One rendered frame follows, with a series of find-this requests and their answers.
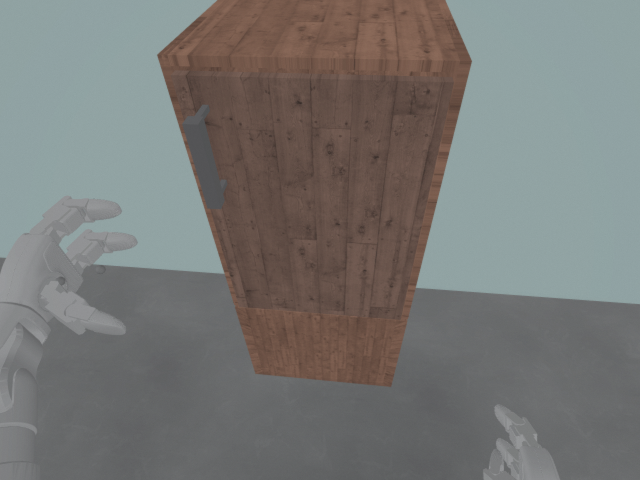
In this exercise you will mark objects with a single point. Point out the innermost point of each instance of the cupboard door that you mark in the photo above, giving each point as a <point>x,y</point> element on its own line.
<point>328,177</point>

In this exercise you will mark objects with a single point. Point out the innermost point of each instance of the right robot hand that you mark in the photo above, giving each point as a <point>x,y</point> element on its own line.
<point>531,462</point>

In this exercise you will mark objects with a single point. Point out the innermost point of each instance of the left robot hand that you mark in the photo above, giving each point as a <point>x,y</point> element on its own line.
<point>35,261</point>

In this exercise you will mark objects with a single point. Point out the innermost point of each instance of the handle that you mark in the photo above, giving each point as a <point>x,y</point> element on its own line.
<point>202,155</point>

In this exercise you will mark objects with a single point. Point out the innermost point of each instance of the left robot forearm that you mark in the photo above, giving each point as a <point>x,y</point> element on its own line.
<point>23,332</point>

